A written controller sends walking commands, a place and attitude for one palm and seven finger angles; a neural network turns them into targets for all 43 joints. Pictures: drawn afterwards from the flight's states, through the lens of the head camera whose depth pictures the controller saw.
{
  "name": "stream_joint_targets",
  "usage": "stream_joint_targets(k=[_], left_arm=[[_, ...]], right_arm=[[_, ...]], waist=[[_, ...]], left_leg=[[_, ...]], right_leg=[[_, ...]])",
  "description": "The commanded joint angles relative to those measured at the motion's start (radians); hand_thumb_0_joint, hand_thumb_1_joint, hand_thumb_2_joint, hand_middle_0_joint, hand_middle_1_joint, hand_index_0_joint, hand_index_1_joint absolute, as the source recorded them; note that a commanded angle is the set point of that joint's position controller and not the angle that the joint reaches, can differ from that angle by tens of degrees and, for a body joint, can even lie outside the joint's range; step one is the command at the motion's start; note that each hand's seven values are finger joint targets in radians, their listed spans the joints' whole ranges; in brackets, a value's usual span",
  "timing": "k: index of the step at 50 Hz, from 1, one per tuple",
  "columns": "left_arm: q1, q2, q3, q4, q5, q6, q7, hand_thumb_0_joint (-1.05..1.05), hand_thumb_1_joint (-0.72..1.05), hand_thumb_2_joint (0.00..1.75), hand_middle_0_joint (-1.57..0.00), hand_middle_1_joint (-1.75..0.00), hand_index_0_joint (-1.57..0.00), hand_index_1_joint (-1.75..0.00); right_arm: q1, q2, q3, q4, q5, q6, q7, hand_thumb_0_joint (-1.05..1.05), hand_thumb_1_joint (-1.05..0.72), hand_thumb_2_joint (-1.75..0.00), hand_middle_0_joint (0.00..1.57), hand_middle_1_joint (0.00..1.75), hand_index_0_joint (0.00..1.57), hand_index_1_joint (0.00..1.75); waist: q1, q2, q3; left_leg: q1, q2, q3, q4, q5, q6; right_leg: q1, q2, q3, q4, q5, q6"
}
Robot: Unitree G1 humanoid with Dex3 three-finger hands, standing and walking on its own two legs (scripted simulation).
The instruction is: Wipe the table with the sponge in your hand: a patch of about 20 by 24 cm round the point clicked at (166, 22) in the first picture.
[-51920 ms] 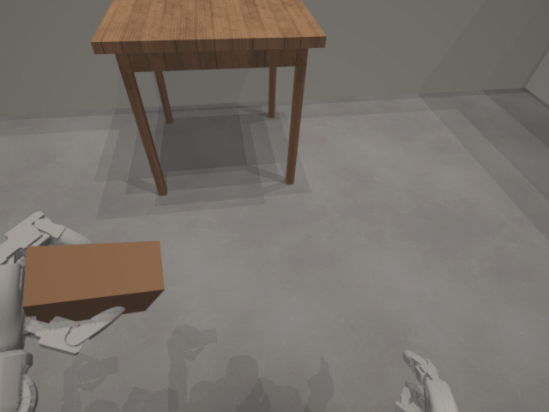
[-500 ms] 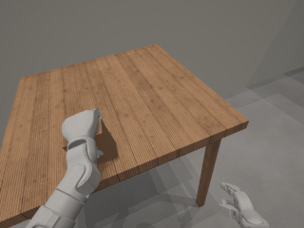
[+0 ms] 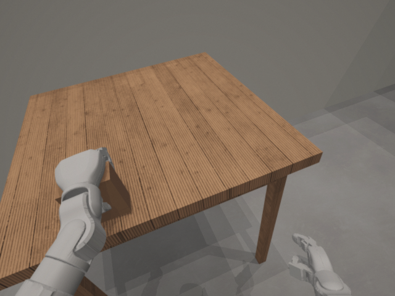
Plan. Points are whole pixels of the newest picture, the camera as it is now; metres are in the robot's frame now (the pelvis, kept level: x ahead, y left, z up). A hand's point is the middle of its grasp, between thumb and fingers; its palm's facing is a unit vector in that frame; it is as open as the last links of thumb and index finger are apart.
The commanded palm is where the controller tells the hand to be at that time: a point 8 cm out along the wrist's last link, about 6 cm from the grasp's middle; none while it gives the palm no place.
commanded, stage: wipe forward along the middle lane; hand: left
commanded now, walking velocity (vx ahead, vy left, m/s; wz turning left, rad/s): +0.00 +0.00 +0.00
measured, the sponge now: (100, 200) +0.28 +0.26 +0.06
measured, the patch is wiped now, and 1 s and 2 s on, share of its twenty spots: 0.85 0.85 0.85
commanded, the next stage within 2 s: slide back across to the first lane in 1.60 s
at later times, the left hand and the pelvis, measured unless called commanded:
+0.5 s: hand (91, 172) +0.33 +0.29 +0.10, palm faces -0.03 -0.03 -1.00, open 9.9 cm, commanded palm +0.31 +0.29 +0.14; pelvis -0.01 +0.00 +0.00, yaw +2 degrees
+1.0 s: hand (89, 155) +0.38 +0.32 +0.10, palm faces -0.08 -0.01 -1.00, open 9.9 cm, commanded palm +0.36 +0.32 +0.14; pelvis -0.01 +0.01 +0.00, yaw +2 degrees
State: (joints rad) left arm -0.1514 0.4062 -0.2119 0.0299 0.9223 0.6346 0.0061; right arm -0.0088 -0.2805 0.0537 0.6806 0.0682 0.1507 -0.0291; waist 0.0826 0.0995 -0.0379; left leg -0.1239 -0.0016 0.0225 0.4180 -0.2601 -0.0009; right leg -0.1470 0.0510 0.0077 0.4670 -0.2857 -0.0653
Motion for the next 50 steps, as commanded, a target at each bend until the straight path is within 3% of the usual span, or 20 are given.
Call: stream_joint_targets(k=[1, 3, 4, 7, 10, 13, 15, 18, 19, 22, 24, 27, 29, 32, 34, 37, 39, 46, 49, 50], left_arm=[[-0.3, 0.228, 0.137, -0.091, 0.035, -0.01, 0.014, 0.0, 0.1, 1.3, -1.2, -1.6, -1.2, -1.6], [-0.324, 0.209, 0.113, -0.071, 0.032, -0.027, 0.002, 0.0, 0.1, 1.3, -1.2, -1.6, -1.2, -1.6], [-0.34, 0.263, 0.157, -0.062, 0.038, -0.035, 0.001, 0.0, 0.1, 1.3, -1.2, -1.6, -1.2, -1.6], [-0.361, 0.225, 0.125, 0.005, 0.035, -0.072, -0.005, 0.0, 0.1, 1.3, -1.2, -1.6, -1.2, -1.6], [-0.397, 0.279, 0.171, 0.025, 0.039, -0.11, 0.003, 0.0, 0.1, 1.3, -1.2, -1.6, -1.2, -1.6], [-0.389, 0.266, 0.169, 0.126, 0.032, -0.142, 0.004, 0.0, 0.1, 1.3, -1.2, -1.6, -1.2, -1.6], [-0.445, 0.283, 0.175, 0.152, 0.044, -0.157, 0.008, 0.0, 0.1, 1.3, -1.2, -1.6, -1.2, -1.6], [-0.489, 0.254, 0.142, 0.228, 0.045, -0.176, 0.006, 0.0, 0.1, 1.3, -1.2, -1.6, -1.2, -1.6], [-0.492, 0.302, 0.184, 0.236, 0.049, -0.185, 0.008, 0.0, 0.1, 1.3, -1.2, -1.6, -1.2, -1.6], [-0.512, 0.244, 0.136, 0.295, 0.05, -0.21, 0.011, 0.0, 0.1, 1.3, -1.2, -1.6, -1.2, -1.6], [-0.508, 0.304, 0.191, 0.317, 0.051, -0.226, 0.014, 0.0, 0.1, 1.3, -1.2, -1.6, -1.2, -1.6], [-0.533, 0.252, 0.146, 0.394, 0.046, -0.247, 0.02, 0.0, 0.1, 1.3, -1.2, -1.6, -1.2, -1.6], [-0.57, 0.329, 0.204, 0.425, 0.053, -0.265, 0.025, 0.0, 0.1, 1.3, -1.2, -1.6, -1.2, -1.6], [-0.645, 0.304, 0.166, 0.501, 0.064, -0.286, 0.03, 0.0, 0.1, 1.3, -1.2, -1.6, -1.2, -1.6], [-0.689, 0.363, 0.208, 0.503, 0.066, -0.302, 0.035, 0.0, 0.1, 1.3, -1.2, -1.6, -1.2, -1.6], [-0.711, 0.346, 0.183, 0.579, 0.077, -0.319, 0.041, 0.0, 0.1, 1.3, -1.2, -1.6, -1.2, -1.6], [-0.74, 0.386, 0.215, 0.594, 0.086, -0.335, 0.041, 0.0, 0.1, 1.3, -1.2, -1.6, -1.2, -1.6], [-0.772, 0.35, 0.183, 0.666, 0.09, -0.371, 0.06, 0.0, 0.1, 1.3, -1.2, -1.6, -1.2, -1.6], [-0.836, 0.403, 0.22, 0.703, 0.092, -0.388, 0.07, 0.0, 0.1, 1.3, -1.2, -1.6, -1.2, -1.6], [-0.863, 0.371, 0.186, 0.716, 0.096, -0.395, 0.074, 0.0, 0.1, 1.3, -1.2, -1.6, -1.2, -1.6]], right_arm=[[-0.223, -0.1, -0.033, -0.163, -0.005, -0.066, -0.017, 0.0, -0.9, -0.9, 0.2, 0.3, 0.2, 0.3], [-0.211, -0.104, -0.034, -0.161, -0.005, -0.067, -0.024, 0.0, -0.9, -0.9, 0.2, 0.3, 0.2, 0.3], [-0.207, -0.109, -0.035, -0.159, -0.005, -0.068, -0.027, 0.0, -0.9, -0.9, 0.2, 0.3, 0.2, 0.3], [-0.18, -0.109, -0.037, -0.148, -0.006, -0.073, -0.038, 0.0, -0.9, -0.9, 0.2, 0.3, 0.2, 0.3], [-0.16, -0.114, -0.043, -0.145, -0.01, -0.078, -0.043, 0.0, -0.9, -0.9, 0.2, 0.3, 0.2, 0.3], [-0.13, -0.12, -0.047, -0.128, -0.009, -0.078, -0.049, 0.0, -0.9, -0.9, 0.2, 0.3, 0.2, 0.3], [-0.118, -0.125, -0.049, -0.125, -0.008, -0.08, -0.05, 0.0, -0.9, -0.9, 0.2, 0.3, 0.2, 0.3], [-0.091, -0.13, -0.054, -0.113, -0.006, -0.081, -0.054, 0.0, -0.9, -0.9, 0.2, 0.3, 0.2, 0.3], [-0.09, -0.133, -0.055, -0.115, -0.007, -0.082, -0.053, 0.0, -0.9, -0.9, 0.2, 0.3, 0.2, 0.3], [-0.059, -0.132, -0.059, -0.105, -0.004, -0.083, -0.052, 0.0, -0.9, -0.9, 0.2, 0.3, 0.2, 0.3], [-0.052, -0.138, -0.062, -0.107, -0.006, -0.081, -0.051, 0.0, -0.9, -0.9, 0.2, 0.3, 0.2, 0.3], [-0.022, -0.136, -0.066, -0.098, -0.002, -0.083, -0.053, 0.0, -0.9, -0.9, 0.2, 0.3, 0.2, 0.3], [-0.008, -0.145, -0.068, -0.09, -0.005, -0.082, -0.054, 0.0, -0.9, -0.9, 0.2, 0.3, 0.2, 0.3], [0.026, -0.144, -0.069, -0.074, -0.001, -0.084, -0.056, 0.0, -0.9, -0.9, 0.2, 0.3, 0.2, 0.3], [0.029, -0.148, -0.071, -0.076, -0.001, -0.083, -0.057, 0.0, -0.9, -0.9, 0.2, 0.3, 0.2, 0.3], [0.065, -0.147, -0.073, -0.063, -0.001, -0.082, -0.056, 0.0, -0.9, -0.9, 0.2, 0.3, 0.2, 0.3], [0.073, -0.15, -0.075, -0.064, -0.001, -0.077, -0.053, 0.0, -0.9, -0.9, 0.2, 0.3, 0.2, 0.3], [0.116, -0.152, -0.083, -0.061, 0.001, -0.071, -0.045, 0.0, -0.9, -0.9, 0.2, 0.3, 0.2, 0.3], [0.127, -0.157, -0.083, -0.05, 0.001, -0.069, -0.046, 0.0, -0.9, -0.9, 0.2, 0.3, 0.2, 0.3], [0.142, -0.155, -0.084, -0.044, 0.002, -0.071, -0.045, 0.0, -0.9, -0.9, 0.2, 0.3, 0.2, 0.3]], waist=[[0.005, -0.116, -0.161], [-0.004, -0.116, -0.158], [-0.002, -0.109, -0.166], [-0.014, -0.127, -0.168], [-0.009, -0.118, -0.209], [-0.019, -0.148, -0.163], [-0.023, -0.138, -0.17], [-0.035, -0.154, -0.155], [-0.027, -0.132, -0.171], [-0.041, -0.143, -0.169], [-0.029, -0.136, -0.19], [-0.047, -0.183, -0.16], [-0.041, -0.186, -0.176], [-0.064, -0.18, -0.143], [-0.056, -0.146, -0.178], [-0.068, -0.162, -0.187], [-0.06, -0.117, -0.209], [-0.078, -0.134, -0.227], [-0.082, -0.145, -0.219], [-0.1, -0.146, -0.214]], left_leg=[[-0.014, -0.05, -0.006, -0.016, 0.25, 0.058], [-0.014, -0.05, -0.006, -0.02, 0.241, 0.059], [-0.01, -0.05, -0.013, -0.023, 0.231, 0.058], [-0.024, -0.052, -0.005, -0.016, 0.239, 0.059], [-0.025, -0.055, -0.005, -0.011, 0.239, 0.058], [-0.05, -0.051, -0.004, -0.018, 0.216, 0.054], [-0.051, -0.049, -0.007, -0.021, 0.204, 0.054], [-0.062, -0.051, -0.002, -0.017, 0.193, 0.056], [-0.065, -0.051, -0.007, -0.019, 0.189, 0.054], [-0.078, -0.052, -0.002, -0.008, 0.194, 0.055], [-0.086, -0.051, -0.009, -0.01, 0.197, 0.054], [-0.113, -0.05, -0.005, -0.005, 0.162, 0.058], [-0.126, -0.05, -0.009, -0.007, 0.147, 0.057], [-0.147, -0.049, -0.008, -0.003, 0.125, 0.057], [-0.143, -0.049, -0.011, -0.007, 0.121, 0.057], [-0.161, -0.051, -0.005, 0.009, 0.131, 0.06], [-0.161, -0.05, -0.011, 0.0, 0.138, 0.057], [-0.166, -0.046, -0.012, 0.014, 0.146, 0.062], [-0.187, -0.044, -0.018, 0.006, 0.138, 0.061], [-0.181, -0.045, -0.015, 0.014, 0.139, 0.065]], right_leg=[[0.09, -0.015, 0.079, -0.078, 0.324, 0.006], [0.083, -0.018, 0.07, -0.086, 0.32, 0.01], [0.079, -0.012, 0.093, -0.094, 0.299, 0.004], [0.087, -0.021, 0.07, -0.088, 0.337, 0.012], [0.103, -0.023, 0.076, -0.084, 0.34, 0.01], [0.077, -0.023, 0.066, -0.095, 0.32, 0.016], [0.063, -0.022, 0.058, -0.097, 0.284, 0.013], [0.043, -0.024, 0.049, -0.104, 0.287, 0.019], [0.047, -0.021, 0.067, -0.106, 0.273, 0.013], [0.042, -0.024, 0.043, -0.096, 0.302, 0.017], [0.051, -0.021, 0.057, -0.096, 0.302, 0.013], [0.024, -0.024, 0.041, -0.098, 0.271, 0.023], [0.023, -0.021, 0.055, -0.101, 0.25, 0.022], [-0.014, -0.023, 0.035, -0.099, 0.211, 0.025], [-0.006, -0.022, 0.047, -0.104, 0.196, 0.021], [0.003, -0.026, 0.041, -0.096, 0.228, 0.026], [0.003, -0.023, 0.042, -0.096, 0.224, 0.017], [-0.015, -0.02, 0.023, -0.086, 0.242, 0.018], [-0.022, -0.021, 0.028, -0.092, 0.226, 0.018], [-0.036, -0.021, 0.021, -0.084, 0.232, 0.021]])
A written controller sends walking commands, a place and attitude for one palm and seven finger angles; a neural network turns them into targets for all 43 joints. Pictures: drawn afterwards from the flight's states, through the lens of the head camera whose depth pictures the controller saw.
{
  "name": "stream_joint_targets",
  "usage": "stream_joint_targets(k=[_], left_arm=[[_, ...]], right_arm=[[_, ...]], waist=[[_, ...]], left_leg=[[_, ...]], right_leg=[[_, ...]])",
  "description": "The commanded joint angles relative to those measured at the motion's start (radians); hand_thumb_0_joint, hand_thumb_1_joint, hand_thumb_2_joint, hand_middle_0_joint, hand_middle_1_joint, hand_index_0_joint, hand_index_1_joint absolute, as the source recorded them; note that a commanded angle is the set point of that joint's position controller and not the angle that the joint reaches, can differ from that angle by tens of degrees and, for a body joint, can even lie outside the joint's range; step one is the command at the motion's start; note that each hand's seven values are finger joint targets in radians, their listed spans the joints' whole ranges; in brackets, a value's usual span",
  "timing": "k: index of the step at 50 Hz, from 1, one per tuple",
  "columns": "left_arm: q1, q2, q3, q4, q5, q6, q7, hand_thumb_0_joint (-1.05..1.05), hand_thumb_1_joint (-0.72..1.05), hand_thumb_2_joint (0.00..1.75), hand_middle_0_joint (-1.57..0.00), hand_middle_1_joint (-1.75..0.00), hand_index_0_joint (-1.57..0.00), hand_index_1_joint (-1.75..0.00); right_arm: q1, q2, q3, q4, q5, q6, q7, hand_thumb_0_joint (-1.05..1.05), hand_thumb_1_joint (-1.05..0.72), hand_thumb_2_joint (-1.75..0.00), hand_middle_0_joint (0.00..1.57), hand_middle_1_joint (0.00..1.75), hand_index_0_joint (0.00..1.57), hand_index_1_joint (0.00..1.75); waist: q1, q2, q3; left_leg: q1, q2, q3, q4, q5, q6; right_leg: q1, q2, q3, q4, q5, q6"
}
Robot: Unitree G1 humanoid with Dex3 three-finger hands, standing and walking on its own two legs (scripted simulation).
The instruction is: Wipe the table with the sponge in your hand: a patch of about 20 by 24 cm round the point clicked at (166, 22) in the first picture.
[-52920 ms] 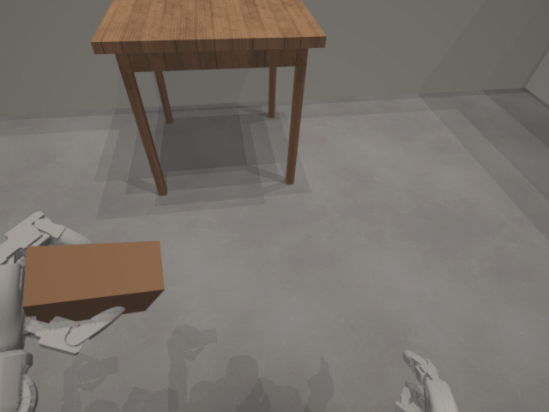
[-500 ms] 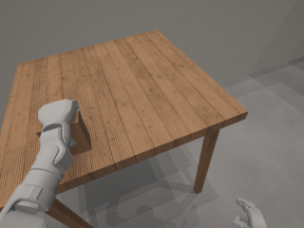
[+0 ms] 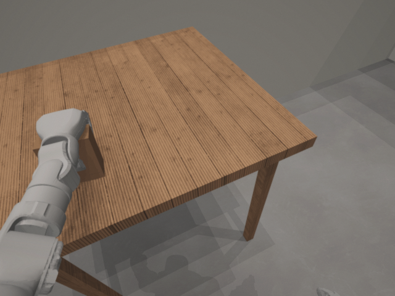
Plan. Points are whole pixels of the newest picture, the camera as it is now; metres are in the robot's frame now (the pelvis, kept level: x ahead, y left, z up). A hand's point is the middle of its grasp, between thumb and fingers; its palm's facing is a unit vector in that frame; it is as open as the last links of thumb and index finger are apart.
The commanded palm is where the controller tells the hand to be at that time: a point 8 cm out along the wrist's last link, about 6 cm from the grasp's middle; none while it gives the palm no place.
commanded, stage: wipe forward along the middle lane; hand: left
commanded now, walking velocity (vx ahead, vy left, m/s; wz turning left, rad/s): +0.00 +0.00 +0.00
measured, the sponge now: (76, 162) +0.39 +0.31 +0.05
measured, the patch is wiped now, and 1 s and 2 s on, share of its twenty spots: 0.85 0.85 0.85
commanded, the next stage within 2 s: slide back across to the first lane in 0.60 s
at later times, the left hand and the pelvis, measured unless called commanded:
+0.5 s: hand (70, 131) +0.44 +0.32 +0.10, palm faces -0.09 +0.00 -1.00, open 9.9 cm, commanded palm +0.43 +0.33 +0.14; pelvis +0.01 +0.02 +0.00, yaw +0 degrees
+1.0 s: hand (59, 123) +0.46 +0.35 +0.11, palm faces -0.07 -0.02 -1.00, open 9.9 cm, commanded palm +0.43 +0.36 +0.16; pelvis +0.03 +0.03 +0.00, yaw -1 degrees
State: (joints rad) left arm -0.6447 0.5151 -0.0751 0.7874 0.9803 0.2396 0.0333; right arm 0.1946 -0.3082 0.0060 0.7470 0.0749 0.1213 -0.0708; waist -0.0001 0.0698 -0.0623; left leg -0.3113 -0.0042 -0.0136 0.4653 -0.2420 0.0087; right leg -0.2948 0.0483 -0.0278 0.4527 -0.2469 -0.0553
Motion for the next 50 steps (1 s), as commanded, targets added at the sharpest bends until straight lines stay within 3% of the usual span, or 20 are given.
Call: stream_joint_targets(k=[1, 2, 4, 7, 9, 13, 14, 17, 19, 24, 28, 29, 32, 34, 37, 40, 43, 45, 49, 50], left_arm=[[-0.329, 0.274, 0.073, -0.007, 0.04, 0.0, 0.053, 0.0, 0.1, 1.3, -1.2, -1.6, -1.2, -1.6], [-0.349, 0.239, 0.036, -0.017, 0.04, -0.002, 0.053, 0.0, 0.1, 1.3, -1.2, -1.6, -1.2, -1.6], [-0.394, 0.254, 0.047, -0.024, 0.047, -0.008, 0.058, 0.0, 0.1, 1.3, -1.2, -1.6, -1.2, -1.6], [-0.372, 0.241, 0.042, 0.013, 0.047, -0.007, 0.07, 0.0, 0.1, 1.3, -1.2, -1.6, -1.2, -1.6], [-0.371, 0.27, 0.072, 0.014, 0.045, -0.008, 0.072, 0.0, 0.1, 1.3, -1.2, -1.6, -1.2, -1.6], [-0.455, 0.267, 0.044, 0.061, 0.059, -0.003, 0.08, 0.0, 0.1, 1.3, -1.2, -1.6, -1.2, -1.6], [-0.45, 0.289, 0.067, 0.065, 0.06, -0.002, 0.078, 0.0, 0.1, 1.3, -1.2, -1.6, -1.2, -1.6], [-0.49, 0.284, 0.045, 0.096, 0.069, -0.001, 0.081, 0.0, 0.1, 1.3, -1.2, -1.6, -1.2, -1.6], [-0.479, 0.298, 0.066, 0.095, 0.071, -0.008, 0.077, 0.0, 0.1, 1.3, -1.2, -1.6, -1.2, -1.6], [-0.51, 0.33, 0.078, 0.116, 0.072, -0.018, 0.07, 0.0, 0.1, 1.3, -1.2, -1.6, -1.2, -1.6], [-0.571, 0.368, 0.077, 0.163, 0.089, -0.021, 0.075, 0.0, 0.1, 1.3, -1.2, -1.6, -1.2, -1.6], [-0.584, 0.396, 0.096, 0.165, 0.095, -0.025, 0.072, 0.0, 0.1, 1.3, -1.2, -1.6, -1.2, -1.6], [-0.619, 0.364, 0.054, 0.196, 0.107, -0.026, 0.07, 0.0, 0.1, 1.3, -1.2, -1.6, -1.2, -1.6], [-0.651, 0.368, 0.057, 0.18, 0.106, -0.038, 0.063, 0.0, 0.1, 1.3, -1.2, -1.6, -1.2, -1.6], [-0.6, 0.358, 0.061, 0.19, 0.088, -0.048, 0.055, 0.0, 0.1, 1.3, -1.2, -1.6, -1.2, -1.6], [-0.581, 0.428, 0.128, 0.114, 0.073, -0.079, 0.052, 0.0, 0.1, 1.3, -1.2, -1.6, -1.2, -1.6], [-0.527, 0.453, 0.157, 0.101, 0.068, -0.089, 0.06, 0.0, 0.1, 1.3, -1.2, -1.6, -1.2, -1.6], [-0.542, 0.508, 0.201, 0.036, 0.075, -0.103, 0.067, 0.0, 0.1, 1.3, -1.2, -1.6, -1.2, -1.6], [-0.479, 0.523, 0.225, -0.003, 0.079, -0.088, 0.073, 0.0, 0.1, 1.3, -1.2, -1.6, -1.2, -1.6], [-0.467, 0.499, 0.203, 0.008, 0.078, -0.079, 0.07, 0.0, 0.1, 1.3, -1.2, -1.6, -1.2, -1.6]], right_arm=[[-0.054, -0.129, -0.04, -0.105, -0.006, -0.04, -0.001, 0.0, -0.9, -0.9, 0.2, 0.3, 0.2, 0.3], [-0.056, -0.128, -0.038, -0.109, -0.005, -0.039, 0.002, 0.0, -0.9, -0.9, 0.2, 0.3, 0.2, 0.3], [-0.051, -0.129, -0.041, -0.107, -0.006, -0.039, 0.005, 0.0, -0.9, -0.9, 0.2, 0.3, 0.2, 0.3], [-0.032, -0.129, -0.044, -0.101, -0.007, -0.035, 0.013, 0.0, -0.9, -0.9, 0.2, 0.3, 0.2, 0.3], [-0.034, -0.131, -0.044, -0.103, -0.009, -0.03, 0.015, 0.0, -0.9, -0.9, 0.2, 0.3, 0.2, 0.3], [-0.016, -0.134, -0.042, -0.089, -0.007, -0.028, 0.015, 0.0, -0.9, -0.9, 0.2, 0.3, 0.2, 0.3], [-0.016, -0.135, -0.043, -0.089, -0.007, -0.028, 0.016, 0.0, -0.9, -0.9, 0.2, 0.3, 0.2, 0.3], [0.001, -0.136, -0.042, -0.082, -0.008, -0.027, 0.018, 0.0, -0.9, -0.9, 0.2, 0.3, 0.2, 0.3], [0.009, -0.136, -0.046, -0.085, -0.013, -0.027, 0.02, 0.0, -0.9, -0.9, 0.2, 0.3, 0.2, 0.3], [0.031, -0.141, -0.046, -0.084, -0.015, -0.018, 0.022, 0.0, -0.9, -0.9, 0.2, 0.3, 0.2, 0.3], [0.055, -0.149, -0.045, -0.074, -0.013, -0.018, 0.02, 0.0, -0.9, -0.9, 0.2, 0.3, 0.2, 0.3], [0.059, -0.15, -0.044, -0.075, -0.015, -0.019, 0.019, 0.0, -0.9, -0.9, 0.2, 0.3, 0.2, 0.3], [0.086, -0.15, -0.047, -0.065, -0.015, -0.02, 0.02, 0.0, -0.9, -0.9, 0.2, 0.3, 0.2, 0.3], [0.096, -0.148, -0.05, -0.066, -0.019, -0.023, 0.021, 0.0, -0.9, -0.9, 0.2, 0.3, 0.2, 0.3], [0.115, -0.147, -0.055, -0.071, -0.02, -0.02, 0.023, 0.0, -0.9, -0.9, 0.2, 0.3, 0.2, 0.3], [0.117, -0.147, -0.06, -0.083, -0.02, -0.017, 0.023, 0.0, -0.9, -0.9, 0.2, 0.3, 0.2, 0.3], [0.105, -0.151, -0.061, -0.085, -0.016, -0.012, 0.024, 0.0, -0.9, -0.9, 0.2, 0.3, 0.2, 0.3], [0.095, -0.154, -0.064, -0.086, -0.015, -0.012, 0.026, 0.0, -0.9, -0.9, 0.2, 0.3, 0.2, 0.3], [0.065, -0.152, -0.063, -0.091, -0.013, -0.007, 0.037, 0.0, -0.9, -0.9, 0.2, 0.3, 0.2, 0.3], [0.064, -0.151, -0.061, -0.089, -0.011, -0.005, 0.039, 0.0, -0.9, -0.9, 0.2, 0.3, 0.2, 0.3]], waist=[[-0.004, -0.127, -0.188], [-0.013, -0.114, -0.195], [-0.01, -0.083, -0.226], [-0.015, -0.104, -0.234], [0.001, -0.091, -0.262], [-0.037, -0.111, -0.205], [-0.022, -0.098, -0.219], [-0.041, -0.092, -0.226], [-0.024, -0.078, -0.271], [-0.032, -0.07, -0.291], [-0.061, -0.083, -0.248], [-0.05, -0.076, -0.267], [-0.075, -0.053, -0.258], [-0.07, -0.008, -0.304], [-0.06, -0.041, -0.346], [-0.03, -0.013, -0.423], [-0.023, -0.044, -0.378], [-0.011, -0.002, -0.393], [0.014, 0.037, -0.368], [0.005, 0.025, -0.339]], left_leg=[[0.002, -0.041, 0.021, -0.031, 0.13, 0.054], [0.009, -0.043, 0.023, -0.03, 0.138, 0.054], [0.025, -0.039, 0.016, -0.033, 0.165, 0.051], [0.025, -0.039, 0.021, -0.017, 0.179, 0.053], [0.019, -0.039, 0.014, -0.023, 0.206, 0.049], [0.01, -0.035, 0.012, -0.019, 0.168, 0.053], [0.009, -0.035, 0.008, -0.026, 0.183, 0.051], [0.014, -0.034, 0.01, -0.013, 0.182, 0.051], [0.026, -0.032, 0.007, -0.01, 0.227, 0.049], [0.02, -0.03, 0.005, 0.001, 0.255, 0.048], [-0.01, -0.031, 0.006, 0.005, 0.204, 0.051], [-0.012, -0.029, -0.002, 0.0, 0.221, 0.048], [-0.001, -0.025, -0.003, 0.012, 0.214, 0.046], [0.028, -0.021, -0.007, 0.018, 0.257, 0.043], [0.04, -0.019, -0.005, 0.029, 0.28, 0.045], [0.072, -0.019, -0.004, 0.034, 0.358, 0.048], [0.049, -0.021, 0.004, 0.021, 0.349, 0.052], [0.075, -0.022, -0.001, 0.016, 0.404, 0.051], [0.088, -0.023, 0.001, 0.004, 0.473, 0.046], [0.088, -0.024, 0.002, 0.003, 0.463, 0.046]], right_leg=[[0.114, -0.017, 0.053, -0.067, 0.202, 0.009], [0.109, -0.017, 0.053, -0.066, 0.216, 0.009], [0.107, -0.015, 0.048, -0.062, 0.233, 0.001], [0.111, -0.014, 0.046, -0.053, 0.265, 0.005], [0.132, -0.013, 0.046, -0.049, 0.29, -0.002], [0.075, -0.012, 0.037, -0.052, 0.24, 0.006], [0.083, -0.011, 0.037, -0.054, 0.244, 0.0], [0.064, -0.01, 0.035, -0.046, 0.237, 0.003], [0.087, -0.009, 0.036, -0.039, 0.285, -0.004], [0.093, -0.008, 0.034, -0.031, 0.32, -0.004], [0.051, -0.007, 0.035, -0.037, 0.261, 0.003], [0.06, -0.006, 0.035, -0.035, 0.27, -0.003], [0.013, -0.002, 0.027, -0.028, 0.243, -0.001], [0.013, 0.0, 0.029, -0.023, 0.266, -0.008], [0.046, 0.002, 0.027, -0.018, 0.294, -0.003], [0.114, 0.001, 0.033, -0.008, 0.372, -0.006], [0.139, 0.002, 0.031, -0.022, 0.385, -0.003], [0.155, 0.002, 0.031, -0.016, 0.411, -0.007], [0.179, 0.003, 0.026, -0.026, 0.45, -0.016], [0.167, 0.005, 0.021, -0.025, 0.434, -0.013]])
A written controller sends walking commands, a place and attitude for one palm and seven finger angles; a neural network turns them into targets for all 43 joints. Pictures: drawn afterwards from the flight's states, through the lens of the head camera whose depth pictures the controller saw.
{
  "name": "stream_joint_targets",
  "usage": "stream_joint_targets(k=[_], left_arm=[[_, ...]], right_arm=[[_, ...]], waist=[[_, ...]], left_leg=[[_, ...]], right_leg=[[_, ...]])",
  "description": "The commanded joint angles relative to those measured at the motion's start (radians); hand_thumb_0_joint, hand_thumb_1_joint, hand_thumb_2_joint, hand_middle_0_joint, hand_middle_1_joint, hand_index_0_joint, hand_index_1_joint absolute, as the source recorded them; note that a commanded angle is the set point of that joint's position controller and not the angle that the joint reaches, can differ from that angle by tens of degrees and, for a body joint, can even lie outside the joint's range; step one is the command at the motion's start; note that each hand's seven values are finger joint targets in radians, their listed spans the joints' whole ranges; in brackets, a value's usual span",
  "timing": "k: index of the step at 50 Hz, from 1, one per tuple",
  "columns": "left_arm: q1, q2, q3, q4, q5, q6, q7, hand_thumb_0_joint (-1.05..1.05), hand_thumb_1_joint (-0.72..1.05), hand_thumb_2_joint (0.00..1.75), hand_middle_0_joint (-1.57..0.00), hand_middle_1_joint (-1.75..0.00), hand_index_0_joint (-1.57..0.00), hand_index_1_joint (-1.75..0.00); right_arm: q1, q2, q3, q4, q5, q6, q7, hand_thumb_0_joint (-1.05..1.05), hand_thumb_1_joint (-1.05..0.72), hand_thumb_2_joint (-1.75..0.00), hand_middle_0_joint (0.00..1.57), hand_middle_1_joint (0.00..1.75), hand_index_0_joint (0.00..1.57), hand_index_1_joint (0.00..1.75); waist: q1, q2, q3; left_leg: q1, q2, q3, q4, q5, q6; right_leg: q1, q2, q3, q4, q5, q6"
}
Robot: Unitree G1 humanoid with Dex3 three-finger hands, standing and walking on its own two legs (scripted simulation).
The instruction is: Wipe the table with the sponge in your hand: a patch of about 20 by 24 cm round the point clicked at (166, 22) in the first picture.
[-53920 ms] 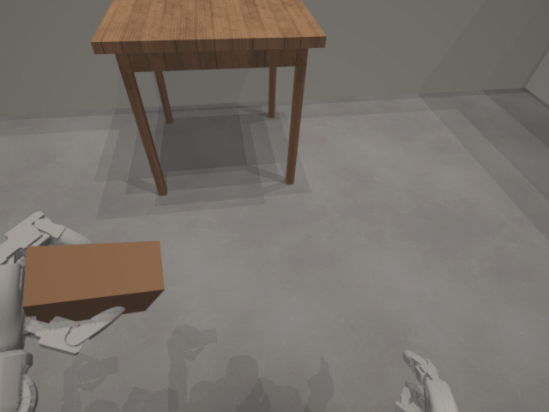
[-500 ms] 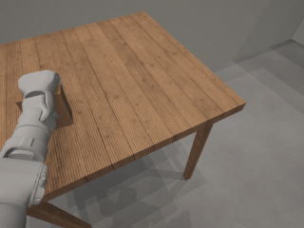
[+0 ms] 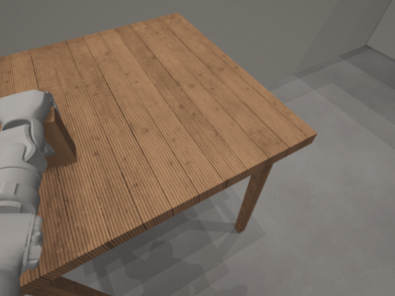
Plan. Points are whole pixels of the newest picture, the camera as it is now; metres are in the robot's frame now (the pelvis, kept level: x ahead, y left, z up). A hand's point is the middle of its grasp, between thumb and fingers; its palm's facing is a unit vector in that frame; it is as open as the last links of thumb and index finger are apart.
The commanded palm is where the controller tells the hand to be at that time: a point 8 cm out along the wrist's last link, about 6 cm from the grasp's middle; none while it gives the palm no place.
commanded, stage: slide back across to the first lane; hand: left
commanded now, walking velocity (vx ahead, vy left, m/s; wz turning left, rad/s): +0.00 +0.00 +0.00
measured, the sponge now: (44, 147) +0.42 +0.34 +0.06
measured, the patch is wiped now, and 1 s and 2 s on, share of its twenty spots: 0.85 0.85 0.95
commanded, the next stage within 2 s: wipe back along the first lane in 0.34 s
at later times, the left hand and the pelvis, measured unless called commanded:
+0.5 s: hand out of the picture +0.38 +0.39 +0.11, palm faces -0.16 +0.02 -0.99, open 9.9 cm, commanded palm +0.37 +0.38 +0.17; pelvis +0.00 +0.01 +0.00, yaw +3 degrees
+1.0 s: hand (10, 161) +0.35 +0.36 +0.10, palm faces -0.05 +0.00 -1.00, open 9.9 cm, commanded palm +0.32 +0.35 +0.15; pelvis -0.01 +0.00 +0.00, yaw +2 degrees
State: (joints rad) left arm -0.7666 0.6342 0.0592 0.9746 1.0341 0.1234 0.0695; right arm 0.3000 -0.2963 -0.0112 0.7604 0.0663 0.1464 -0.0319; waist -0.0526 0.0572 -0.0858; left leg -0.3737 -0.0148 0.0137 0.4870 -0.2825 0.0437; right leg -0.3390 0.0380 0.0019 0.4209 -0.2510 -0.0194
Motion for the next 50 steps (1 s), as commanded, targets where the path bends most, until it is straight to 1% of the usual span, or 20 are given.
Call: stream_joint_targets(k=[1, 4, 7, 9, 10, 16, 19, 20, 22, 24, 26, 30, 34, 37, 39, 43, 45, 48, 49, 50], left_arm=[[-0.325, 0.374, 0.067, -0.191, 0.019, 0.045, 0.03, 0.0, 0.1, 1.3, -1.2, -1.6, -1.2, -1.6], [-0.34, 0.379, 0.071, -0.262, -0.004, 0.044, 0.006, 0.0, 0.1, 1.3, -1.2, -1.6, -1.2, -1.6], [-0.289, 0.355, 0.058, -0.257, -0.01, 0.037, -0.016, 0.0, 0.1, 1.3, -1.2, -1.6, -1.2, -1.6], [-0.29, 0.373, 0.073, -0.3, -0.015, 0.017, -0.033, 0.0, 0.1, 1.3, -1.2, -1.6, -1.2, -1.6], [-0.317, 0.36, 0.05, -0.292, -0.009, 0.012, -0.036, 0.0, 0.1, 1.3, -1.2, -1.6, -1.2, -1.6], [-0.404, 0.382, 0.033, -0.259, 0.014, -0.029, -0.059, 0.0, 0.1, 1.3, -1.2, -1.6, -1.2, -1.6], [-0.439, 0.423, 0.055, -0.288, 0.017, -0.064, -0.069, 0.0, 0.1, 1.3, -1.2, -1.6, -1.2, -1.6], [-0.436, 0.438, 0.065, -0.251, 0.025, -0.069, -0.067, 0.0, 0.1, 1.3, -1.2, -1.6, -1.2, -1.6], [-0.439, 0.393, 0.036, -0.266, 0.02, -0.087, -0.069, 0.0, 0.1, 1.3, -1.2, -1.6, -1.2, -1.6], [-0.355, 0.382, 0.059, -0.325, 0.002, -0.112, -0.072, 0.0, 0.1, 1.3, -1.2, -1.6, -1.2, -1.6], [-0.267, 0.33, 0.038, -0.346, -0.018, -0.114, -0.067, 0.0, 0.1, 1.3, -1.2, -1.6, -1.2, -1.6], [-0.153, 0.328, 0.089, -0.383, -0.064, -0.098, -0.042, 0.0, 0.1, 1.3, -1.2, -1.6, -1.2, -1.6], [-0.082, 0.329, 0.118, -0.426, -0.081, -0.052, -0.014, 0.0, 0.1, 1.3, -1.2, -1.6, -1.2, -1.6], [-0.07, 0.278, 0.066, -0.437, -0.066, -0.007, -0.004, 0.0, 0.1, 1.3, -1.2, -1.6, -1.2, -1.6], [-0.057, 0.314, 0.09, -0.439, -0.064, 0.014, -0.006, 0.0, 0.1, 1.3, -1.2, -1.6, -1.2, -1.6], [-0.038, 0.244, 0.02, -0.414, -0.057, 0.054, -0.019, 0.0, 0.1, 1.3, -1.2, -1.6, -1.2, -1.6], [-0.03, 0.262, 0.034, -0.399, -0.059, 0.059, -0.029, 0.0, 0.1, 1.3, -1.2, -1.6, -1.2, -1.6], [-0.001, 0.222, 0.005, -0.439, -0.061, 0.061, -0.041, 0.0, 0.1, 1.3, -1.2, -1.6, -1.2, -1.6], [0.015, 0.249, 0.039, -0.45, -0.064, 0.056, -0.044, 0.0, 0.1, 1.3, -1.2, -1.6, -1.2, -1.6], [0.043, 0.216, 0.012, -0.44, -0.065, 0.058, -0.047, 0.0, 0.1, 1.3, -1.2, -1.6, -1.2, -1.6]], right_arm=[[-0.05, -0.164, -0.044, -0.106, -0.001, -0.03, 0.004, 0.0, -0.9, -0.9, 0.2, 0.3, 0.2, 0.3], [-0.071, -0.165, -0.047, -0.119, 0.001, -0.034, -0.002, 0.0, -0.9, -0.9, 0.2, 0.3, 0.2, 0.3], [-0.074, -0.167, -0.048, -0.118, 0.001, -0.032, -0.007, 0.0, -0.9, -0.9, 0.2, 0.3, 0.2, 0.3], [-0.085, -0.167, -0.047, -0.128, 0.002, -0.032, -0.013, 0.0, -0.9, -0.9, 0.2, 0.3, 0.2, 0.3], [-0.081, -0.168, -0.047, -0.12, 0.003, -0.031, -0.018, 0.0, -0.9, -0.9, 0.2, 0.3, 0.2, 0.3], [-0.076, -0.166, -0.04, -0.108, 0.0, -0.033, -0.036, 0.0, -0.9, -0.9, 0.2, 0.3, 0.2, 0.3], [-0.072, -0.167, -0.037, -0.12, -0.005, -0.036, -0.043, 0.0, -0.9, -0.9, 0.2, 0.3, 0.2, 0.3], [-0.059, -0.168, -0.039, -0.11, -0.006, -0.033, -0.044, 0.0, -0.9, -0.9, 0.2, 0.3, 0.2, 0.3], [-0.05, -0.165, -0.043, -0.113, -0.009, -0.034, -0.041, 0.0, -0.9, -0.9, 0.2, 0.3, 0.2, 0.3], [-0.051, -0.162, -0.051, -0.136, -0.012, -0.035, -0.035, 0.0, -0.9, -0.9, 0.2, 0.3, 0.2, 0.3], [-0.049, -0.16, -0.057, -0.141, -0.012, -0.027, -0.026, 0.0, -0.9, -0.9, 0.2, 0.3, 0.2, 0.3], [-0.069, -0.167, -0.06, -0.144, -0.007, -0.017, -0.014, 0.0, -0.9, -0.9, 0.2, 0.3, 0.2, 0.3], [-0.115, -0.168, -0.054, -0.15, -0.004, -0.015, -0.005, 0.0, -0.9, -0.9, 0.2, 0.3, 0.2, 0.3], [-0.135, -0.161, -0.05, -0.15, 0.0, -0.019, 0.003, 0.0, -0.9, -0.9, 0.2, 0.3, 0.2, 0.3], [-0.158, -0.165, -0.043, -0.151, 0.001, -0.019, 0.0, 0.0, -0.9, -0.9, 0.2, 0.3, 0.2, 0.3], [-0.177, -0.156, -0.036, -0.153, 0.005, -0.024, -0.005, 0.0, -0.9, -0.9, 0.2, 0.3, 0.2, 0.3], [-0.182, -0.157, -0.031, -0.152, 0.006, -0.025, -0.01, 0.0, -0.9, -0.9, 0.2, 0.3, 0.2, 0.3], [-0.198, -0.149, -0.03, -0.171, 0.005, -0.028, -0.013, 0.0, -0.9, -0.9, 0.2, 0.3, 0.2, 0.3], [-0.205, -0.15, -0.029, -0.175, 0.004, -0.028, -0.012, 0.0, -0.9, -0.9, 0.2, 0.3, 0.2, 0.3], [-0.203, -0.146, -0.027, -0.174, 0.004, -0.028, -0.012, 0.0, -0.9, -0.9, 0.2, 0.3, 0.2, 0.3]], waist=[[0.065, 0.051, -0.309], [0.062, 0.052, -0.343], [0.048, -0.002, -0.313], [0.057, 0.009, -0.324], [0.036, 0.006, -0.302], [0.021, 0.039, -0.245], [0.034, 0.085, -0.292], [0.028, 0.066, -0.293], [0.024, 0.08, -0.307], [0.052, 0.104, -0.384], [0.054, 0.091, -0.391], [0.072, 0.018, -0.366], [0.094, 0.008, -0.313], [0.086, 0.002, -0.266], [0.096, 0.017, -0.257], [0.081, -0.016, -0.199], [0.082, -0.023, -0.189], [0.087, -0.015, -0.209], [0.097, -0.005, -0.221], [0.09, -0.016, -0.203]], left_leg=[[0.156, -0.013, -0.027, -0.025, 0.501, 0.009], [0.197, -0.01, -0.033, -0.033, 0.523, 0.012], [0.209, -0.009, -0.031, -0.023, 0.528, 0.019], [0.22, -0.01, -0.037, -0.029, 0.547, 0.018], [0.233, -0.01, -0.037, -0.025, 0.522, 0.02], [0.236, -0.015, -0.045, -0.028, 0.458, 0.012], [0.254, -0.016, -0.049, -0.027, 0.486, 0.005], [0.252, -0.015, -0.05, -0.016, 0.491, 0.004], [0.273, -0.01, -0.052, -0.005, 0.528, -0.001], [0.317, 0.0, -0.066, 0.006, 0.658, -0.01], [0.33, 0.006, -0.068, 0.027, 0.705, -0.013], [0.286, 0.009, -0.066, 0.012, 0.67, -0.008], [0.234, 0.002, -0.059, -0.023, 0.602, -0.007], [0.222, -0.001, -0.061, -0.04, 0.534, -0.004], [0.2, -0.008, -0.056, -0.058, 0.475, 0.0], [0.184, -0.012, -0.053, -0.077, 0.347, 0.01], [0.177, -0.014, -0.05, -0.084, 0.321, 0.015], [0.192, -0.017, -0.049, -0.08, 0.332, 0.016], [0.194, -0.014, -0.051, -0.082, 0.349, 0.015], [0.191, -0.016, -0.046, -0.077, 0.343, 0.016]], right_leg=[[0.209, 0.016, -0.011, 0.001, 0.425, -0.05], [0.228, 0.013, -0.008, -0.008, 0.436, -0.052], [0.216, 0.014, -0.012, -0.013, 0.443, -0.044], [0.222, 0.011, -0.009, -0.017, 0.446, -0.047], [0.193, 0.011, -0.012, -0.015, 0.418, -0.043], [0.122, 0.01, -0.018, -0.024, 0.334, -0.052], [0.132, 0.009, -0.013, -0.025, 0.344, -0.061], [0.127, 0.011, -0.015, -0.015, 0.344, -0.059], [0.105, 0.011, -0.02, -0.012, 0.354, -0.059], [0.131, 0.013, -0.017, -0.008, 0.398, -0.062], [0.126, 0.015, -0.02, 0.001, 0.413, -0.054], [0.159, 0.013, -0.021, 0.001, 0.425, -0.048], [0.192, 0.011, -0.02, -0.01, 0.406, -0.052], [0.182, 0.011, -0.027, -0.018, 0.355, -0.05], [0.205, 0.009, -0.019, -0.028, 0.331, -0.057], [0.183, 0.009, -0.025, -0.044, 0.248, -0.053], [0.192, 0.006, -0.02, -0.048, 0.237, -0.053], [0.204, 0.006, -0.019, -0.049, 0.253, -0.054], [0.216, 0.006, -0.014, -0.049, 0.266, -0.059], [0.21, 0.005, -0.018, -0.045, 0.268, -0.054]])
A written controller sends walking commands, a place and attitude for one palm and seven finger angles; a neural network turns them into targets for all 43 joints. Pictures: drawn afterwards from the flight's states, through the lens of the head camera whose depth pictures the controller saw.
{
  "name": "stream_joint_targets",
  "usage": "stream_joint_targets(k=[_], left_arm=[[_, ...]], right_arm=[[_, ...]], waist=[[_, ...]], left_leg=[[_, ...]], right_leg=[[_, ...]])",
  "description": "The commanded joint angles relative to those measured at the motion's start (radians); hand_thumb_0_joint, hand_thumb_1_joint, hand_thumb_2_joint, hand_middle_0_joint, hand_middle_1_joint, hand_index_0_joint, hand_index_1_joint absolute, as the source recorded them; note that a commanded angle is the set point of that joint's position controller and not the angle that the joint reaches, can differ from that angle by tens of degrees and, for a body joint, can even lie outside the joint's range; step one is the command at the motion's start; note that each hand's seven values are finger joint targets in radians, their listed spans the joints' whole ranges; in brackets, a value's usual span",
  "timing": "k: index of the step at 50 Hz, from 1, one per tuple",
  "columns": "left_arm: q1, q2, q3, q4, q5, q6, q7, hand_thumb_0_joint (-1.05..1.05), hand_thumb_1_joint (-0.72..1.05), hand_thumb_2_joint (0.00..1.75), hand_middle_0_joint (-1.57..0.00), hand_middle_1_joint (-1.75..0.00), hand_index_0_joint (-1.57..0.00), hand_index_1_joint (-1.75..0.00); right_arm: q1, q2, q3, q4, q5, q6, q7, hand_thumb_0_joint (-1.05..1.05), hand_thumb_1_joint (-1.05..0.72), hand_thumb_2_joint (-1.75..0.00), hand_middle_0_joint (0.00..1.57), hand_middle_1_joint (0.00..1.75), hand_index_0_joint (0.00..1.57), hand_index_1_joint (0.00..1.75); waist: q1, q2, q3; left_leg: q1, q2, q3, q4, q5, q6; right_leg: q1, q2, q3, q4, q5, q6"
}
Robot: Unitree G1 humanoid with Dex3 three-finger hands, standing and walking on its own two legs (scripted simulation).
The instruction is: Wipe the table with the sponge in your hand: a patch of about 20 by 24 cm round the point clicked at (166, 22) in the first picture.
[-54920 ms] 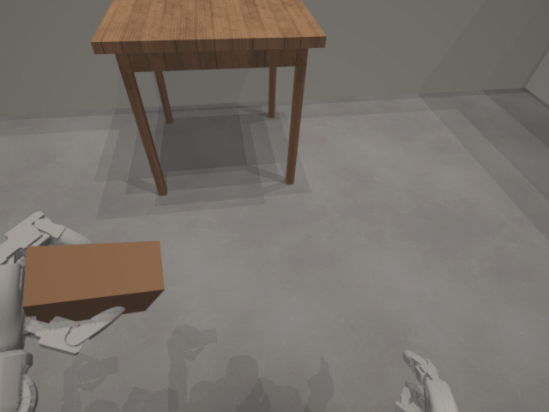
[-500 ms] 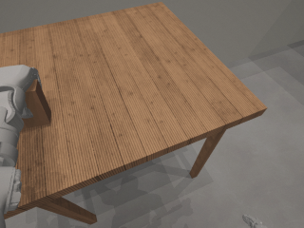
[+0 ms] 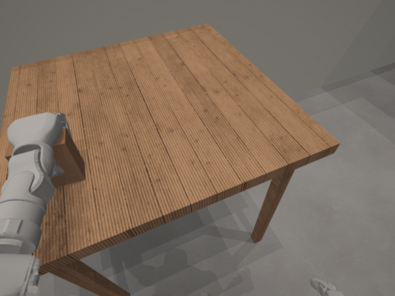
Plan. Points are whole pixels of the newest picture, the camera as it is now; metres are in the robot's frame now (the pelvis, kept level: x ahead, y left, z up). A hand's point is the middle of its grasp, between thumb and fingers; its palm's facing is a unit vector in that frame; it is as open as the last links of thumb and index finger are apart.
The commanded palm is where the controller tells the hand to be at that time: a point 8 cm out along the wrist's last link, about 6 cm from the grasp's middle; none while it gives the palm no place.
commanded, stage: wipe back along the first lane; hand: left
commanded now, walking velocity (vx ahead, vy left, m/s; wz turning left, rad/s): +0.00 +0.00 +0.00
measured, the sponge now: (54, 166) +0.36 +0.35 +0.05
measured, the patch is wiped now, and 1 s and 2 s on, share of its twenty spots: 0.85 0.95 0.95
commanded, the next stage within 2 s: lift the sponge slowly off the table in 1.06 s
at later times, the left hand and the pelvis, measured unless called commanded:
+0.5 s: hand (51, 160) +0.34 +0.33 +0.10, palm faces +0.00 -0.03 -1.00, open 9.9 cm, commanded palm +0.30 +0.32 +0.14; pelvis +0.02 +0.00 +0.00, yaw +0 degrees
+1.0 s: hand (49, 184) +0.29 +0.31 +0.10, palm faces +0.05 -0.04 -1.00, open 9.9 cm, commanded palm +0.25 +0.30 +0.14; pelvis +0.01 +0.00 +0.00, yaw +0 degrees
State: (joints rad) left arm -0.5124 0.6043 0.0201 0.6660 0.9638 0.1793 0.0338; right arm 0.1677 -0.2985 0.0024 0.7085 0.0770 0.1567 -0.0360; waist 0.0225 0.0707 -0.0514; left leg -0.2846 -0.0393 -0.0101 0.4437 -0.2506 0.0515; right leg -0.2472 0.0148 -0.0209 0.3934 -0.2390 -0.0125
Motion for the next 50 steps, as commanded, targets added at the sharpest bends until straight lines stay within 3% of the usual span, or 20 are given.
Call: stream_joint_targets(k=[1, 4, 8, 9, 12, 17, 19, 22, 25, 27, 29, 32, 34, 36, 39, 40, 42, 45, 47, 50], left_arm=[[-0.195, 0.249, 0.058, -0.13, 0.004, 0.005, -0.013, 0.0, 0.1, 1.3, -1.2, -1.6, -1.2, -1.6], [-0.19, 0.239, 0.055, -0.16, -0.001, 0.007, -0.022, 0.0, 0.1, 1.3, -1.2, -1.6, -1.2, -1.6], [-0.12, 0.174, 0.013, -0.219, -0.001, 0.023, -0.017, 0.0, 0.1, 1.3, -1.2, -1.6, -1.2, -1.6], [-0.11, 0.196, 0.04, -0.244, -0.006, 0.022, -0.019, 0.0, 0.1, 1.3, -1.2, -1.6, -1.2, -1.6], [-0.05, 0.145, 0.003, -0.252, -0.017, 0.047, -0.021, 0.0, 0.1, 1.3, -1.2, -1.6, -1.2, -1.6], [0.036, 0.143, 0.021, -0.338, -0.04, 0.078, -0.027, 0.0, 0.1, 1.3, -1.2, -1.6, -1.2, -1.6], [0.059, 0.179, 0.058, -0.376, -0.046, 0.087, -0.033, 0.0, 0.1, 1.3, -1.2, -1.6, -1.2, -1.6], [0.101, 0.112, 0.005, -0.416, -0.055, 0.11, -0.04, 0.0, 0.1, 1.3, -1.2, -1.6, -1.2, -1.6], [0.186, 0.162, 0.066, -0.475, -0.065, 0.117, -0.042, 0.0, 0.1, 1.3, -1.2, -1.6, -1.2, -1.6], [0.261, 0.115, 0.044, -0.513, -0.077, 0.124, -0.045, 0.0, 0.1, 1.3, -1.2, -1.6, -1.2, -1.6], [0.273, 0.14, 0.072, -0.571, -0.085, 0.135, -0.048, 0.0, 0.1, 1.3, -1.2, -1.6, -1.2, -1.6], [0.293, 0.1, 0.038, -0.606, -0.082, 0.16, -0.043, 0.0, 0.1, 1.3, -1.2, -1.6, -1.2, -1.6], [0.331, 0.13, 0.078, -0.662, -0.092, 0.169, -0.039, 0.0, 0.1, 1.3, -1.2, -1.6, -1.2, -1.6], [0.359, 0.08, 0.039, -0.672, -0.096, 0.181, -0.034, 0.0, 0.1, 1.3, -1.2, -1.6, -1.2, -1.6], [0.347, 0.117, 0.072, -0.712, -0.101, 0.197, -0.031, 0.0, 0.1, 1.3, -1.2, -1.6, -1.2, -1.6], [0.33, 0.09, 0.04, -0.716, -0.091, 0.205, -0.028, 0.0, 0.1, 1.3, -1.2, -1.6, -1.2, -1.6], [0.378, 0.076, 0.034, -0.701, -0.099, 0.216, -0.025, 0.0, 0.1, 1.3, -1.2, -1.6, -1.2, -1.6], [0.374, 0.081, 0.037, -0.768, -0.096, 0.227, -0.021, 0.0, 0.1, 1.3, -1.2, -1.6, -1.2, -1.6], [0.431, 0.031, 0.003, -0.761, -0.104, 0.232, -0.023, 0.0, 0.1, 1.3, -1.2, -1.6, -1.2, -1.6], [0.409, 0.06, 0.02, -0.803, -0.096, 0.247, -0.02, 0.0, 0.1, 1.3, -1.2, -1.6, -1.2, -1.6]], right_arm=[[-0.07, -0.146, -0.04, -0.123, -0.007, -0.035, -0.007, 0.0, -0.9, -0.9, 0.2, 0.3, 0.2, 0.3], [-0.092, -0.147, -0.038, -0.134, -0.006, -0.034, -0.008, 0.0, -0.9, -0.9, 0.2, 0.3, 0.2, 0.3], [-0.099, -0.138, -0.043, -0.15, -0.008, -0.038, -0.003, 0.0, -0.9, -0.9, 0.2, 0.3, 0.2, 0.3], [-0.113, -0.14, -0.041, -0.157, -0.007, -0.039, -0.002, 0.0, -0.9, -0.9, 0.2, 0.3, 0.2, 0.3], [-0.114, -0.139, -0.04, -0.155, -0.005, -0.04, -0.001, 0.0, -0.9, -0.9, 0.2, 0.3, 0.2, 0.3], [-0.138, -0.136, -0.039, -0.167, -0.006, -0.046, 0.002, 0.0, -0.9, -0.9, 0.2, 0.3, 0.2, 0.3], [-0.159, -0.139, -0.036, -0.176, -0.008, -0.047, 0.002, 0.0, -0.9, -0.9, 0.2, 0.3, 0.2, 0.3], [-0.161, -0.13, -0.035, -0.179, -0.006, -0.053, 0.004, 0.0, -0.9, -0.9, 0.2, 0.3, 0.2, 0.3], [-0.169, -0.128, -0.034, -0.187, -0.01, -0.058, 0.009, 0.0, -0.9, -0.9, 0.2, 0.3, 0.2, 0.3], [-0.179, -0.122, -0.032, -0.195, -0.009, -0.064, 0.015, 0.0, -0.9, -0.9, 0.2, 0.3, 0.2, 0.3], [-0.203, -0.123, -0.03, -0.206, -0.011, -0.063, 0.018, 0.0, -0.9, -0.9, 0.2, 0.3, 0.2, 0.3], [-0.2, -0.117, -0.028, -0.205, -0.011, -0.064, 0.021, 0.0, -0.9, -0.9, 0.2, 0.3, 0.2, 0.3], [-0.225, -0.12, -0.026, -0.218, -0.011, -0.067, 0.024, 0.0, -0.9, -0.9, 0.2, 0.3, 0.2, 0.3], [-0.215, -0.109, -0.026, -0.216, -0.012, -0.071, 0.024, 0.0, -0.9, -0.9, 0.2, 0.3, 0.2, 0.3], [-0.245, -0.114, -0.02, -0.221, -0.012, -0.067, 0.021, 0.0, -0.9, -0.9, 0.2, 0.3, 0.2, 0.3], [-0.234, -0.111, -0.021, -0.218, -0.013, -0.068, 0.019, 0.0, -0.9, -0.9, 0.2, 0.3, 0.2, 0.3], [-0.241, -0.109, -0.017, -0.213, -0.011, -0.066, 0.02, 0.0, -0.9, -0.9, 0.2, 0.3, 0.2, 0.3], [-0.255, -0.104, -0.016, -0.228, -0.013, -0.072, 0.02, 0.0, -0.9, -0.9, 0.2, 0.3, 0.2, 0.3], [-0.259, -0.1, -0.012, -0.223, -0.01, -0.071, 0.022, 0.0, -0.9, -0.9, 0.2, 0.3, 0.2, 0.3], [-0.273, -0.1, -0.011, -0.232, -0.013, -0.075, 0.02, 0.0, -0.9, -0.9, 0.2, 0.3, 0.2, 0.3]], waist=[[0.017, -0.037, -0.217], [0.018, -0.035, -0.202], [0.022, -0.036, -0.223], [0.028, -0.022, -0.233], [0.022, -0.038, -0.204], [0.03, -0.061, -0.22], [0.042, -0.057, -0.231], [0.031, -0.066, -0.203], [0.05, -0.064, -0.244], [0.051, -0.067, -0.218], [0.06, -0.065, -0.223], [0.051, -0.067, -0.191], [0.068, -0.059, -0.21], [0.059, -0.071, -0.189], [0.069, -0.073, -0.188], [0.059, -0.06, -0.191], [0.063, -0.067, -0.148], [0.074, -0.047, -0.195], [0.069, -0.055, -0.163], [0.075, -0.059, -0.18]], left_leg=[[0.093, 0.01, -0.023, -0.034, 0.306, 0.007], [0.085, 0.01, -0.021, -0.04, 0.29, 0.008], [0.111, 0.009, -0.02, -0.022, 0.335, 0.006], [0.109, 0.01, -0.024, -0.023, 0.348, 0.006], [0.103, 0.009, -0.017, -0.016, 0.355, 0.004], [0.116, 0.009, -0.02, -0.007, 0.4, 0.005], [0.114, 0.009, -0.022, -0.007, 0.418, 0.008], [0.126, 0.01, -0.019, -0.001, 0.433, 0.008], [0.134, 0.012, -0.021, 0.01, 0.501, 0.006], [0.134, 0.014, -0.021, 0.014, 0.52, 0.004], [0.137, 0.018, -0.023, 0.011, 0.523, 0.005], [0.135, 0.02, -0.025, 0.006, 0.521, -0.001], [0.142, 0.021, -0.03, 0.004, 0.523, 0.0], [0.146, 0.023, -0.027, 0.007, 0.515, -0.002], [0.142, 0.022, -0.033, -0.01, 0.473, -0.003], [0.147, 0.022, -0.028, -0.007, 0.469, -0.003], [0.134, 0.025, -0.032, -0.023, 0.437, -0.011], [0.155, 0.024, -0.033, -0.02, 0.44, -0.006], [0.15, 0.026, -0.036, -0.028, 0.439, -0.012], [0.149, 0.026, -0.035, -0.032, 0.393, -0.007]], right_leg=[[0.112, 0.03, 0.004, -0.019, 0.257, -0.062], [0.107, 0.028, 0.008, -0.026, 0.252, -0.064], [0.116, 0.03, 0.003, -0.016, 0.289, -0.062], [0.127, 0.029, 0.011, -0.015, 0.301, -0.067], [0.122, 0.029, 0.002, -0.009, 0.326, -0.061], [0.157, 0.027, 0.004, 0.001, 0.383, -0.057], [0.178, 0.026, 0.016, 0.005, 0.403, -0.06], [0.163, 0.026, 0.003, 0.005, 0.419, -0.053], [0.209, 0.02, 0.009, 0.025, 0.483, -0.05], [0.199, 0.021, 0.004, 0.025, 0.493, -0.046], [0.208, 0.02, 0.014, 0.024, 0.498, -0.048], [0.186, 0.022, -0.002, 0.023, 0.469, -0.045], [0.202, 0.024, 0.013, 0.023, 0.47, -0.05], [0.187, 0.023, -0.002, 0.024, 0.455, -0.045], [0.193, 0.029, 0.015, 0.015, 0.423, -0.053], [0.183, 0.023, 0.004, 0.019, 0.413, -0.049], [0.175, 0.027, -0.005, 0.01, 0.369, -0.051], [0.192, 0.024, 0.003, 0.012, 0.369, -0.053], [0.185, 0.028, -0.005, 0.008, 0.361, -0.052], [0.191, 0.026, 0.003, 0.009, 0.329, -0.054]])
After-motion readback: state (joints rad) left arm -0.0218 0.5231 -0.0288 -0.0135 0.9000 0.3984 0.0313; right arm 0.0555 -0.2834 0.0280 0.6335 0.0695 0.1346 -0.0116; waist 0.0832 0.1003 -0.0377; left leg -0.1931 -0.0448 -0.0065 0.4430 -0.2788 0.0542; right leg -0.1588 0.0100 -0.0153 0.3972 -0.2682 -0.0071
